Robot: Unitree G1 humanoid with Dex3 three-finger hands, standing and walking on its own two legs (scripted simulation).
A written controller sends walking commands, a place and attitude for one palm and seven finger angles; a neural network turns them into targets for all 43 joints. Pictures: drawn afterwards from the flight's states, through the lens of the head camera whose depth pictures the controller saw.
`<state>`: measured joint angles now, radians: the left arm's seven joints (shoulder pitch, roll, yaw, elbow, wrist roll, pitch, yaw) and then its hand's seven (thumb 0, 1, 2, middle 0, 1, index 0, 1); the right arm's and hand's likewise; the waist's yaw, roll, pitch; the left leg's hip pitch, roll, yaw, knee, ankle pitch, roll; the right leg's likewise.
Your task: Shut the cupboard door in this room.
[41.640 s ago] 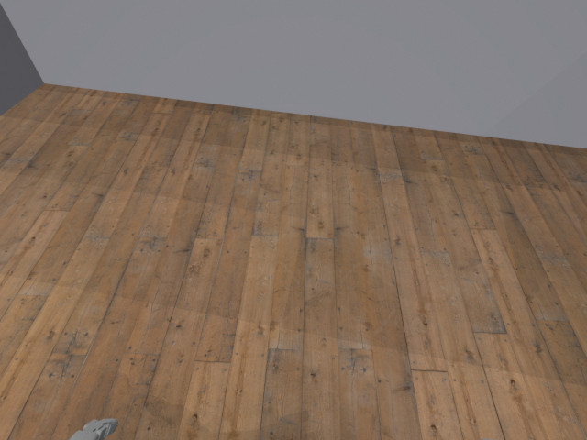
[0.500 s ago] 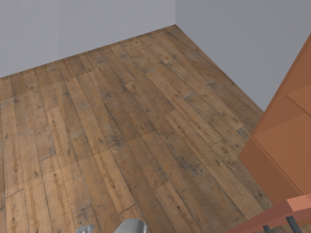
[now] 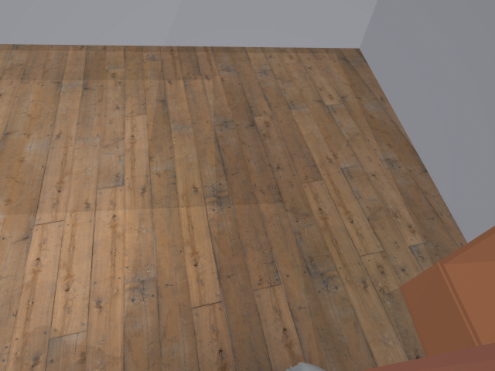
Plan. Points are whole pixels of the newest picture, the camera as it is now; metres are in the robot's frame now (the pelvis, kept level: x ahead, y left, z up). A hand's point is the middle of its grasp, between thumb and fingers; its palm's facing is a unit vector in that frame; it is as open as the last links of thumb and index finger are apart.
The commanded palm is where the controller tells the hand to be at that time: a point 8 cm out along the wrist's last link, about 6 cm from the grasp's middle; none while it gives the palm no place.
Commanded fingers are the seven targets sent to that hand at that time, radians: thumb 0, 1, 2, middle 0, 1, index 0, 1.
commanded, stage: turn or walk to find it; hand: left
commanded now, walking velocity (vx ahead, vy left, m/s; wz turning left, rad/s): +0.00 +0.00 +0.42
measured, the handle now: out of the picture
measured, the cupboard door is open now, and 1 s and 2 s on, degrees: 72 71 71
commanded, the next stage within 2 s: none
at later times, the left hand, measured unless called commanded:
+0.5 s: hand out of the picture +0.08 +0.16 -0.14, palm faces +0.18 -0.95 -0.27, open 7.4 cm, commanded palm none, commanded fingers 0.00 0.90 0.90 -0.20 -0.30 -0.20 -0.30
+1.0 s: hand out of the picture -0.05 +0.22 -0.17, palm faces +0.45 -0.86 -0.24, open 7.4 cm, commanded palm none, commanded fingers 0.00 0.90 0.90 -0.20 -0.30 -0.20 -0.30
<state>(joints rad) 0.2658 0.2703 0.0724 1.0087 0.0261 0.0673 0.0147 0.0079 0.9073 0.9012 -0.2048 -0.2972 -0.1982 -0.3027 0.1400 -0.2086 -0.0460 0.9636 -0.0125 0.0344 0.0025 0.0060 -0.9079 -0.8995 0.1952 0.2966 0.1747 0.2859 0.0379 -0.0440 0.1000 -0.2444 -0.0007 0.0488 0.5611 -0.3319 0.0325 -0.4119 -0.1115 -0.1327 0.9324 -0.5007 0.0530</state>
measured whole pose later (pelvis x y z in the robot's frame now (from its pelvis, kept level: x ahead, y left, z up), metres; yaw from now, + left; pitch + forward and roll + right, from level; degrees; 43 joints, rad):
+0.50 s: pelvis +0.01 -0.04 +0.01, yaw +12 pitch +1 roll +2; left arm 0.14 0.15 0.03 0.89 0.02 0.00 0.02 0.00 0.90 0.90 -0.21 -0.30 -0.20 -0.30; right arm 0.20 -0.24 -0.09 0.98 -0.01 0.07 0.01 0.01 -0.91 -0.90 0.20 0.30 0.20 0.30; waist -0.03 0.06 0.09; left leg -0.48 -0.01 -0.04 1.15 -0.41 -0.06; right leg -0.23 -0.07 -0.14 0.53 -0.31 -0.02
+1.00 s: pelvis +0.01 +0.00 +0.01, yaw +24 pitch +1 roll -2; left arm 0.21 0.27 0.07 0.97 0.02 0.06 0.01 0.01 0.91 0.90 -0.20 -0.30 -0.20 -0.30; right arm 0.13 -0.20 -0.04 0.93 -0.01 0.01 -0.01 0.01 -0.91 -0.90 0.20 0.30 0.20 0.30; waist 0.03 -0.03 0.09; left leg -0.22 0.00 0.01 0.48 -0.27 0.04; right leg -0.48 -0.10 -0.04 1.09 -0.42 0.09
